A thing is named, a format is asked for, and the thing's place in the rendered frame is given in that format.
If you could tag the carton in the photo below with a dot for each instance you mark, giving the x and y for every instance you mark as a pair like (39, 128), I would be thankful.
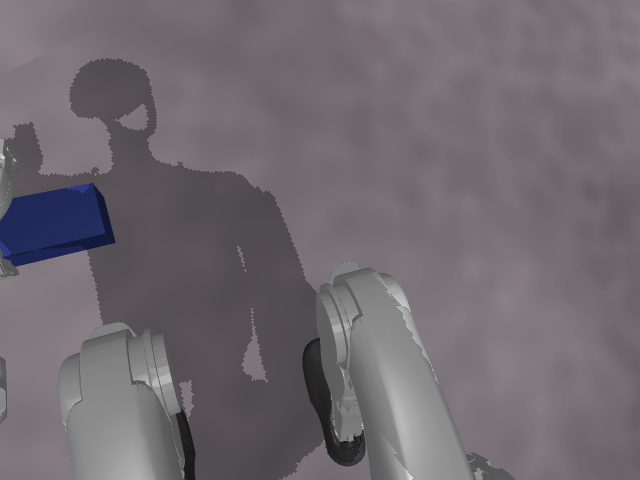
(54, 223)

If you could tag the left robot hand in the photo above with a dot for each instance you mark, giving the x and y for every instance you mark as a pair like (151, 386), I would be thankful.
(9, 163)

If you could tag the right robot hand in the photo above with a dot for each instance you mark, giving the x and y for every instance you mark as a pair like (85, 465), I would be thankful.
(482, 470)

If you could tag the left robot foot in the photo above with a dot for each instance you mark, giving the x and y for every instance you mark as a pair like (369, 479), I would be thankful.
(188, 446)

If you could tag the right robot foot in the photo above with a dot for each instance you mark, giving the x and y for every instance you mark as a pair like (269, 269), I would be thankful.
(343, 453)

